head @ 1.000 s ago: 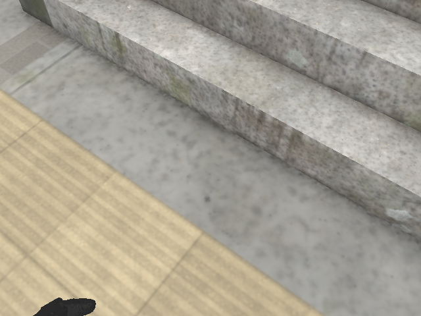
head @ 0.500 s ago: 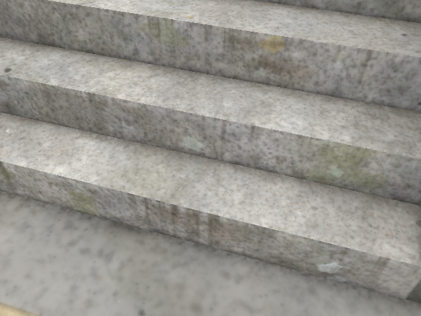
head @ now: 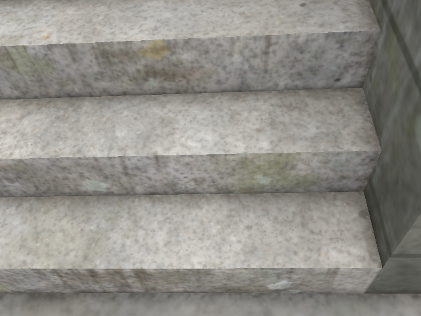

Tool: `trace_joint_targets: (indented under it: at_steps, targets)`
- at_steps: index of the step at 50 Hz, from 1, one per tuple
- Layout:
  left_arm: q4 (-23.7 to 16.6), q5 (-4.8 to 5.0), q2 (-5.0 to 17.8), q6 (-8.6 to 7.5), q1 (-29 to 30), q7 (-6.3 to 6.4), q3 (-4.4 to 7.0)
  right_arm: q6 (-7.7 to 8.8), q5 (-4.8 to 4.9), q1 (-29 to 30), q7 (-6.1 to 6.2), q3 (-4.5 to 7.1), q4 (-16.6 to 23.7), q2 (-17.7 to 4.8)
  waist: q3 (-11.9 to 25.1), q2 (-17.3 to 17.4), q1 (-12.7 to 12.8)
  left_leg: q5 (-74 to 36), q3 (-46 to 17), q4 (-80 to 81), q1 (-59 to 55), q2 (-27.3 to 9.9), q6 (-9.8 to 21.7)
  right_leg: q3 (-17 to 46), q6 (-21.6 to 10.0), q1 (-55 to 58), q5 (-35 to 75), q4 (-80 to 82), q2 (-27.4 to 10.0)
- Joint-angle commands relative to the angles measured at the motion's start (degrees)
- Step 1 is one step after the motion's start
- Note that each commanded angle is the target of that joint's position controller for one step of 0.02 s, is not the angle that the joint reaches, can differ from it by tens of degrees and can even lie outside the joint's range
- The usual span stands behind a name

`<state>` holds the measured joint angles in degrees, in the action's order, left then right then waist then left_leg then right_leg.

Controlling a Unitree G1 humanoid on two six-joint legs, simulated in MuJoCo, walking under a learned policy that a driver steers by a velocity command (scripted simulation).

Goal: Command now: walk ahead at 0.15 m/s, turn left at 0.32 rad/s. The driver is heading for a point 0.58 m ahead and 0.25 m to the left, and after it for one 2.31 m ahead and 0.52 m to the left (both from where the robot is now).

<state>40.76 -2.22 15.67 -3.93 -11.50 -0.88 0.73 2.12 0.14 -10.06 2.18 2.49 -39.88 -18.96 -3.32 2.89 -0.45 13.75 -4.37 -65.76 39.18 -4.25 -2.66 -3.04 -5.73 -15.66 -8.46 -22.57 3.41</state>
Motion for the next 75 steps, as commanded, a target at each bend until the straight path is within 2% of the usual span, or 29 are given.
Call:
trace_joint_targets:
  at_steps: [1, 12, 17, 18, 19, 20, 21, 23, 27, 30, 37, 38, 39, 40, 41, 43, 48, 51, 54, 55, 56, 58, 61, 68, 70, 72, 73, 74, 75]
  targets:
    - [-1.7, -0.33, 6.9, 0.11, 1.4, 1.99, 1.88, -0.12, 0.07, -4.6, -0.44, 1.7, 1.4, -3.4, 7.7, -8.2, -0.7, -10.2, -0.6, 6.2, -3.2, 0.3, -1.2, -0.7, -4.9, 5.0, 34.4, 7.6, -14.0]
    - [0.4, 0.84, 11.1, 4.53, 3.2, 4.47, 3.7, -0.24, 0.61, 2.4, -4.22, 2.44, 8.4, -0.7, 3.6, -7.8, 3.6, -2.8, 7.4, 20.1, 0.3, -1.7, 0.4, -3.9, -5.5, 15.5, 28.0, 2.8, -21.1]
    - [-0.6, 3.32, 10.4, 5.01, 6.9, 4.87, 4.22, -0.79, 0.98, -8.3, -4.68, 3.67, 7.2, -2.7, 10.3, -7.2, -3.2, -4.8, 11.3, 37.0, -18.4, 5.4, 7.0, -8.5, -0.1, 14.7, 44.7, -16.3, -18.7]
    - [-0.9, 2.98, 9.8, 4.15, 5.1, 4.44, 4.08, -0.41, 0.5, -14.0, -3.37, 5.46, 6.2, -7.1, 13.5, -1.4, -6.0, -23.4, 3.7, 40.9, -32.8, 3.1, 10.6, -9.1, 3.9, 3.7, 33.1, -28.7, -14.7]
    - [-4.1, -0.85, 4.2, 2.81, 2.7, 3.46, 2.34, -0.28, -0.29, -13.5, -2.1, 7.83, 7.3, -17.2, 16.4, 17.2, -0.8, -59.5, -19.0, 36.6, -48.7, -11.5, 19.9, -9.4, 9.1, -19.6, -20.5, -45.8, -4.5]
    - [-3.8, -0.99, 6.6, 1.24, 5.3, 2.29, 2.32, 0.22, -1.98, -12.2, -1.83, 6.94, 9.9, -14.5, 25.9, 12.6, -3.2, -57.7, -31.8, 39.4, -54.5, -17.0, 27.3, 6.7, 9.8, -26.4, -30.4, -56.6, 0.8]
    - [-3.9, 1.4, 9.6, 0.55, 8.1, 1.63, 3.12, 0.53, -0.88, -9.1, -1.75, 6.58, 10.5, -12.8, 23.3, 4.3, -3.7, -52.1, -25.4, 40.5, -52.0, -14.8, 24.5, 11.0, 8.9, -28.0, -25.5, -56.8, -2.2]
    - [-3.7, 1.21, 8.8, 0.91, 9.0, 2.14, 2.96, -0.93, 1.74, -2.1, -0.64, 5.53, 12.2, -9.2, 15.1, -3.0, -0.1, -39.7, -18.3, 41.3, -42.9, -9.4, 18.2, 10.3, 9.4, -29.1, -17.7, -48.7, -4.6]
    - [-2.5, 1.33, 6.5, 2.09, 7.9, 2.03, 2.67, -3.22, 0.24, 1.4, 0.73, 5.34, 13.6, -9.1, 12.0, 2.0, 1.5, -33.8, -15.1, 43.5, -30.0, -3.6, 15.9, 8.4, 11.1, -18.9, -11.9, -32.5, -0.9]
    - [-1.5, 1.91, 5.8, 2.53, 7.0, 2.23, 2.59, -3.68, 0.91, 1.5, 1.08, 5.72, 13.0, -9.8, 12.7, 4.5, 1.4, -27.8, -16.4, 42.5, -26.9, -1.8, 14.3, 9.1, 11.8, -13.6, -9.4, -23.9, 1.2]
    - [0.5, 2.48, 9.7, 1.35, 3.1, 2.0, 4.85, -4.35, 0.91, 5.0, 0.57, 5.24, 14.4, -8.4, 12.1, 10.3, 1.8, -12.7, -23.5, 37.6, -24.9, 1.2, 9.2, 9.2, 8.2, -0.8, -0.3, -1.8, -0.4]
    - [1.1, 1.65, 11.4, 1.27, 1.5, 2.13, 5.57, -4.25, 0.53, 3.8, 0.48, 4.34, 14.3, -6.0, 13.0, 7.6, 1.3, -5.0, -21.6, 32.8, -21.0, 3.4, 7.5, 12.0, 6.1, 5.9, 3.3, 0.4, -6.0]
    - [0.0, 0.44, 14.9, 1.78, 2.6, 2.48, 6.15, -4.14, -0.2, 1.4, 0.21, 2.78, 14.3, -1.5, 12.4, -6.3, -1.0, 13.9, -13.4, 20.6, -12.0, 10.2, 5.1, 25.5, 0.0, 11.2, 8.7, 3.8, -18.1]
    - [0.5, -1.77, 15.1, 1.68, 1.6, 2.4, 6.32, -3.23, -0.31, 1.0, -0.16, 3.57, 16.0, -4.8, 10.7, -18.8, -1.6, 24.3, -8.5, 6.2, -4.9, 12.5, 2.2, 41.0, -10.1, 8.2, 11.8, 7.9, -27.2]
    - [-0.9, -0.7, 12.3, 1.33, 4.5, 2.43, 5.65, -2.83, -0.73, -1.6, -0.52, 4.86, 14.0, -9.6, 9.5, -14.2, -2.3, 21.2, -9.0, -2.1, -4.7, 9.0, 0.7, 38.6, -11.8, 6.0, 10.1, 7.1, -27.5]
    - [-1.4, 1.31, 9.5, 1.98, 6.8, 3.03, 4.98, -3.32, -0.41, -1.1, -0.57, 5.06, 11.2, -9.0, 7.0, -7.5, -1.8, 14.1, -6.9, -6.2, -6.6, 7.9, -0.8, 25.3, -6.4, 3.5, 4.8, 5.3, -19.1]
    - [0.6, 1.12, 5.1, 3.08, 3.2, 2.98, 2.83, -3.37, -1.48, 1.9, -0.71, 0.64, 12.2, 1.8, 7.7, -11.6, 0.4, 12.7, -1.6, 16.8, -16.8, 5.8, -1.8, 15.5, -4.0, 4.4, 6.4, 5.3, -11.7]
    - [0.4, 2.01, 10.1, 3.7, 1.3, 1.99, 4.43, -3.04, -0.53, 1.7, -0.44, 2.02, 10.6, -1.3, 5.8, -17.2, 1.9, 8.2, 2.7, 35.5, -24.3, 7.8, -1.8, 18.9, -3.6, 4.6, 7.6, 3.6, -11.3]
    - [0.2, 3.94, 10.1, 3.27, -1.2, 2.5, 4.75, -2.78, 0.63, -3.8, -0.1, 2.97, 9.6, -3.3, 7.5, -13.5, -0.9, 4.6, 2.3, 44.8, -40.6, 5.7, 3.3, 22.6, 0.9, -8.8, -24.6, 4.9, -8.4]
    - [-1.1, 3.65, 6.5, 2.48, 1.8, 2.2, 3.81, -2.5, 0.17, -10.7, 0.33, 3.23, 8.5, -4.5, 8.8, -6.8, -4.9, 11.3, -5.7, 45.7, -50.3, -3.1, 6.9, 18.8, 4.0, -21.2, -29.4, -6.4, -4.9]
    - [-5.1, 5.2, 4.1, 1.08, 6.4, 2.41, 3.42, -2.02, -1.02, -14.6, -0.52, 5.16, 5.9, -11.0, 6.8, 12.8, -6.6, 30.0, -21.6, 53.8, -47.1, -14.3, 13.0, 4.6, 6.4, -33.1, -23.4, -21.1, 1.2]
    - [-4.7, 4.82, 8.5, 0.41, 5.2, 2.66, 5.14, 1.15, -1.36, -7.1, -0.42, 3.92, 6.5, -5.7, -0.1, 9.8, -2.7, 28.0, -23.4, 58.1, -41.8, -16.3, 13.9, 10.2, 6.9, -37.6, -15.5, -36.4, -6.4]
    - [-1.7, 3.64, 5.7, 1.09, 0.5, 2.13, 5.03, 3.65, -0.3, -3.7, 0.37, 2.75, 6.0, -1.2, -0.5, 6.1, -1.1, 8.6, -8.3, 58.3, -40.4, -12.1, 10.9, 7.7, 8.0, -36.8, -7.0, -46.6, -8.9]
    - [-5.5, 3.86, 1.9, 2.98, 0.6, 0.66, 2.27, 3.04, -1.32, 2.2, -1.18, 2.88, 5.2, -4.1, 0.9, 4.3, 1.3, -19.0, 12.1, 54.3, -26.0, -8.0, 9.8, -2.5, 5.8, -12.7, -7.4, -43.5, -9.5]
    - [-7.0, 3.14, 4.4, 3.74, -2.5, 0.48, 3.09, 2.94, -0.93, 2.2, -1.67, 3.46, 4.9, -7.1, 4.6, 3.1, 4.0, -49.7, 14.8, 43.0, -29.3, -8.6, 9.6, -5.6, 3.1, -5.5, -14.0, -37.9, -6.4]
    - [-4.5, 3.07, 8.0, 4.39, -16.9, 0.52, 5.46, 2.88, 0.65, 6.3, -2.92, 3.57, 4.8, -8.4, 11.8, 5.1, 12.7, -68.7, 14.8, 21.9, -29.5, -8.8, 9.5, -7.8, -1.3, 9.8, -10.6, -25.6, -2.3]
    - [-0.5, 2.34, 10.0, 3.82, -29.4, 0.36, 6.67, 3.05, 2.43, 12.8, -3.14, 2.73, 6.6, -5.9, 10.1, -1.2, 20.2, -54.4, 15.3, -0.3, -21.5, -4.4, 6.6, -6.6, -4.6, 19.9, 2.6, -5.9, -1.1]
    - [1.8, 1.51, 11.2, 2.88, -26.2, -0.17, 5.8, 4.63, 0.7, 14.5, -3.0, -0.41, 8.8, 5.5, -2.7, -22.2, 14.2, 11.9, 13.1, -32.4, 7.0, 5.4, 4.2, 6.5, -7.6, 23.1, 20.0, -6.1, -5.4]
    - [-3.7, 2.2, 12.6, 0.86, -15.0, -1.26, 3.71, 7.18, -1.11, 1.7, -2.58, -2.13, 12.2, 9.1, 2.4, -26.3, 0.6, 18.1, 1.6, -40.4, 16.2, 8.1, 3.4, 31.4, -16.0, 20.5, 36.4, -8.1, -14.6]
